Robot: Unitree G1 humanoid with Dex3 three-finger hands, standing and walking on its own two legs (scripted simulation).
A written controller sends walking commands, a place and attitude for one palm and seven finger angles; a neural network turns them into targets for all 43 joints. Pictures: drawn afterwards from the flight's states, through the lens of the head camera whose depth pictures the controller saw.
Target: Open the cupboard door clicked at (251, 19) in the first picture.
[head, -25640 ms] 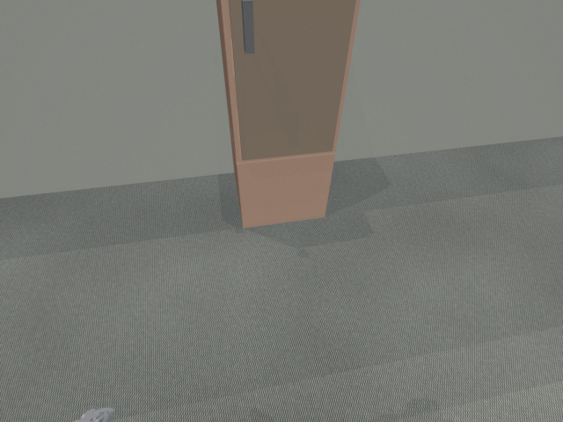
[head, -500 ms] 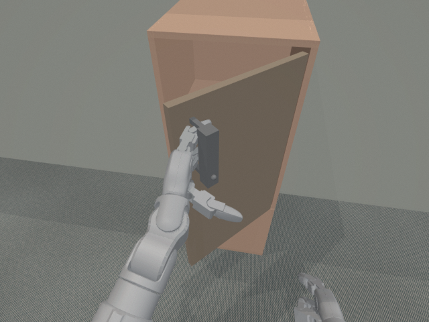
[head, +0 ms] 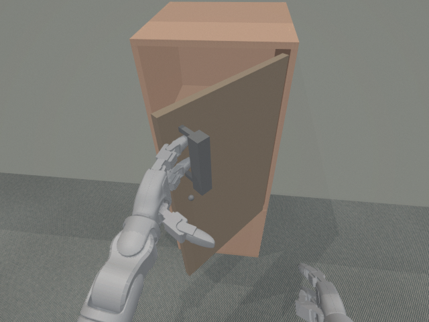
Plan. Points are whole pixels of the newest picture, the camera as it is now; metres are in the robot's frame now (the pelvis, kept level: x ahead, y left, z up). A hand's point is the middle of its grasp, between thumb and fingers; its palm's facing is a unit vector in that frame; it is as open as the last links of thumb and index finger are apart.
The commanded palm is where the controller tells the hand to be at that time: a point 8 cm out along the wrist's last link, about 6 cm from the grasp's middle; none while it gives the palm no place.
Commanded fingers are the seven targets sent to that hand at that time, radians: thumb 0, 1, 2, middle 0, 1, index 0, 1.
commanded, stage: slide the hand sideways off the handle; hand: left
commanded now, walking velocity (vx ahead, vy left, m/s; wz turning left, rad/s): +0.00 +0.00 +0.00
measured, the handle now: (193, 159) +0.37 +0.08 +0.15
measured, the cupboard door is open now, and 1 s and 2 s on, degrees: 51 50 50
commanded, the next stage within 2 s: draw the hand back to the body in 0.56 s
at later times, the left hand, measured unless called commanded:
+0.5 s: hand (149, 220) +0.23 +0.13 +0.15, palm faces -0.03 -1.00 -0.07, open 16.3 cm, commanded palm +0.19 +0.18 +0.15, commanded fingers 0.00 -0.50 0.30 -0.15 -0.30 -0.15 -0.30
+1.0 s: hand (113, 226) +0.21 +0.18 +0.15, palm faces +0.02 -1.00 -0.08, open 16.3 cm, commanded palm +0.17 +0.22 +0.16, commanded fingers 0.00 -0.50 0.30 -0.15 -0.30 -0.15 -0.30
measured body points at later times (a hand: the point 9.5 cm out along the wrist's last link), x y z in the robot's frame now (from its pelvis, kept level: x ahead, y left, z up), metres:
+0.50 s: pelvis +0.02 +0.00 +0.00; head -0.02 -0.02 +0.45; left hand +0.22 +0.18 +0.15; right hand +0.22 -0.20 -0.07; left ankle -0.02 +0.14 -0.74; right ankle +0.04 -0.12 -0.74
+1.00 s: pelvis +0.01 +0.01 +0.00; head -0.02 -0.01 +0.45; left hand +0.20 +0.23 +0.16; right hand +0.22 -0.18 -0.06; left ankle -0.02 +0.14 -0.74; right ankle +0.04 -0.12 -0.74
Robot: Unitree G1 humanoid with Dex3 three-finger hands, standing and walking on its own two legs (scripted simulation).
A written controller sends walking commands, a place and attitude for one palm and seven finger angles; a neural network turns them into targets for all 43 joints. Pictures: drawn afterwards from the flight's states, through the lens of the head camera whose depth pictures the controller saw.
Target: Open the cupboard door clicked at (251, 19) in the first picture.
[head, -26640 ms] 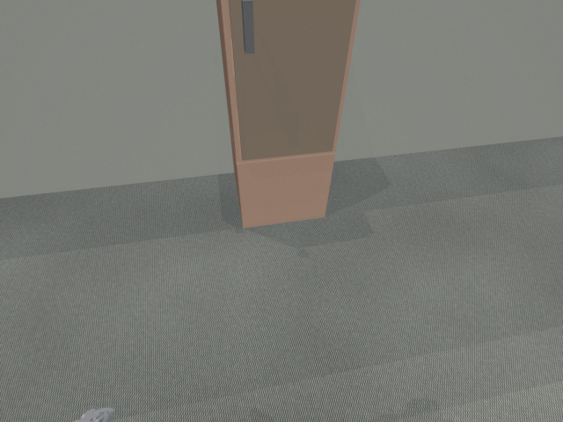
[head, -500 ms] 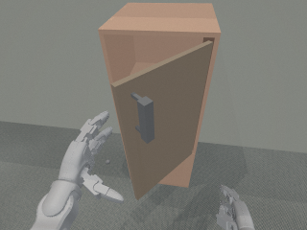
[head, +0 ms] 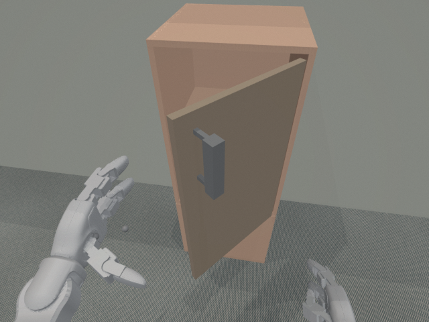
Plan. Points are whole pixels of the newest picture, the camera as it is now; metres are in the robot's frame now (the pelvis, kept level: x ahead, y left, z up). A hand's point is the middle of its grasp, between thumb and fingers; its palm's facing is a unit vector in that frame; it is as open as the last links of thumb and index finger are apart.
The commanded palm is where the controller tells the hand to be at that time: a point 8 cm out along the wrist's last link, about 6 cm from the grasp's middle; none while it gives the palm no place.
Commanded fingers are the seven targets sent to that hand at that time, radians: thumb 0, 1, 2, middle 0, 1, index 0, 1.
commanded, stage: draw the hand back to the body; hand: left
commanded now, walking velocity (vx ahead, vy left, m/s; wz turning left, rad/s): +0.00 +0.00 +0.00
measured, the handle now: (206, 162) +0.36 +0.06 +0.15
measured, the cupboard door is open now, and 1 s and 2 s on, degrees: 50 50 50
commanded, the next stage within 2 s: step back with the hand held close in 1.24 s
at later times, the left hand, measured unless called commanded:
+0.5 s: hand (90, 225) +0.20 +0.21 +0.16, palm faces +0.34 -0.88 -0.34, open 13.5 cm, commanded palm +0.15 +0.26 +0.17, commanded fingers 0.00 0.31 0.64 -0.18 -0.30 -0.18 -0.30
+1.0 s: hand (58, 209) +0.22 +0.27 +0.16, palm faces +0.47 -0.79 -0.39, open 7.9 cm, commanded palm +0.17 +0.30 +0.18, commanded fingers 0.00 0.90 0.90 -0.20 -0.30 -0.20 -0.30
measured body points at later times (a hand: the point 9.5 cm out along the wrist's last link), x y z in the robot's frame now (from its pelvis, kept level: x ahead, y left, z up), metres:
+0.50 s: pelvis +0.00 +0.00 +0.01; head -0.01 -0.01 +0.46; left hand +0.18 +0.26 +0.17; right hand +0.18 -0.21 -0.08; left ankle -0.03 +0.13 -0.73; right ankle +0.03 -0.13 -0.73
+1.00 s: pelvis +0.02 +0.01 +0.01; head +0.01 -0.01 +0.46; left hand +0.19 +0.31 +0.19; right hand +0.21 -0.21 -0.07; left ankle -0.02 +0.13 -0.73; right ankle +0.03 -0.13 -0.73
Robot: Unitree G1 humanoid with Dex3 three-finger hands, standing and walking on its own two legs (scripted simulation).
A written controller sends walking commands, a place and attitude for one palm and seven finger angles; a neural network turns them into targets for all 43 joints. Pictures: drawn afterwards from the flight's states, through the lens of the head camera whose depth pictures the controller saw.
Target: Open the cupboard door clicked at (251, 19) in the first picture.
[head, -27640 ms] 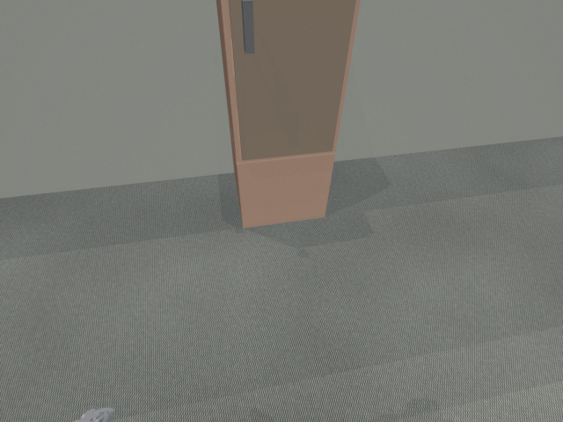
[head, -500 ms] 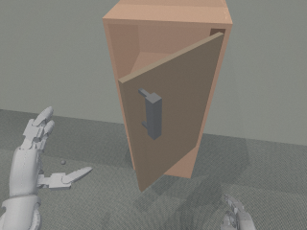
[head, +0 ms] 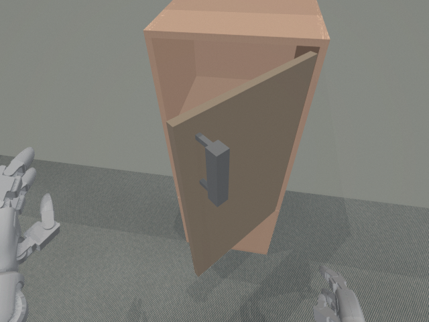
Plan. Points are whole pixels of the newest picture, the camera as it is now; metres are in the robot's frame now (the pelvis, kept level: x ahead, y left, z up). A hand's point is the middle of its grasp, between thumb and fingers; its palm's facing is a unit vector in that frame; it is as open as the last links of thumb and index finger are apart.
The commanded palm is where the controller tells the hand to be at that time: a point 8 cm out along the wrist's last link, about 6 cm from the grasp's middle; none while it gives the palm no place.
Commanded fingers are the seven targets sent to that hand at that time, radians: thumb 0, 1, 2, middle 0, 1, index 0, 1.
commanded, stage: draw the hand back to the body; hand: left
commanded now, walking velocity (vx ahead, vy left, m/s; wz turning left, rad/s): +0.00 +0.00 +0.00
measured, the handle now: (209, 169) +0.34 +0.06 +0.14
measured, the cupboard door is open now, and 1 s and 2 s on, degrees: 50 50 50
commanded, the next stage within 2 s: step back with the hand held close in 0.24 s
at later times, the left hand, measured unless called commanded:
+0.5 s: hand (47, 227) +0.19 +0.27 +0.15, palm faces +0.43 -0.78 -0.46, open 7.4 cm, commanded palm +0.12 +0.30 +0.17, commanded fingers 0.00 0.90 0.90 -0.20 -0.30 -0.20 -0.30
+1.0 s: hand (1, 298) +0.10 +0.27 +0.15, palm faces +0.45 -0.74 -0.49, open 7.4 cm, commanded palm +0.04 +0.31 +0.17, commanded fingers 0.00 0.90 0.90 -0.20 -0.30 -0.20 -0.30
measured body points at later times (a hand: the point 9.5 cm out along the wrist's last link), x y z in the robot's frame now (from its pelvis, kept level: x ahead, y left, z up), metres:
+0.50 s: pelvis -0.02 +0.00 +0.00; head +0.00 -0.01 +0.45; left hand +0.16 +0.31 +0.18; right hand +0.17 -0.22 -0.09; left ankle -0.05 +0.12 -0.74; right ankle +0.01 -0.13 -0.74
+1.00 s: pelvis -0.10 +0.01 -0.03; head -0.08 +0.02 +0.42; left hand +0.07 +0.31 +0.17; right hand +0.07 -0.22 -0.10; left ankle -0.05 +0.12 -0.74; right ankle +0.01 -0.13 -0.74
